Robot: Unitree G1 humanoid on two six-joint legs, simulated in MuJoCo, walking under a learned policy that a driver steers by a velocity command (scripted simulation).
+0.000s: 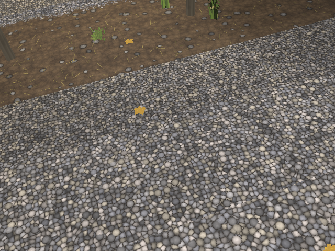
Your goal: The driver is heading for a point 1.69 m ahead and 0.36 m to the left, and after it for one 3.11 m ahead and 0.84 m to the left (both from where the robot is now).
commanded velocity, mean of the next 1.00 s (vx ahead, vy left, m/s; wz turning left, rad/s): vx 0.29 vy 0.00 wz -0.14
